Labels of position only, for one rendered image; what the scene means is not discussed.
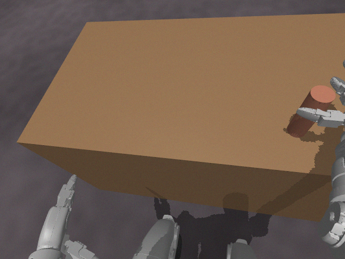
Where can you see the left robot arm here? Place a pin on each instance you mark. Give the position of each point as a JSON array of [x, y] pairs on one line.
[[47, 253]]

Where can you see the right robot hand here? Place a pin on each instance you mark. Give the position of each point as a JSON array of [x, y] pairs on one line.
[[330, 118]]

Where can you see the left robot hand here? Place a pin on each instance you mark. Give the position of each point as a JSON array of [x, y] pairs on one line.
[[53, 233]]

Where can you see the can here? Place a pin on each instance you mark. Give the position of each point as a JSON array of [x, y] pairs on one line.
[[319, 97]]

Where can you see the right robot arm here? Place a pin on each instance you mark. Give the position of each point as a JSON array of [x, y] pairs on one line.
[[331, 228]]

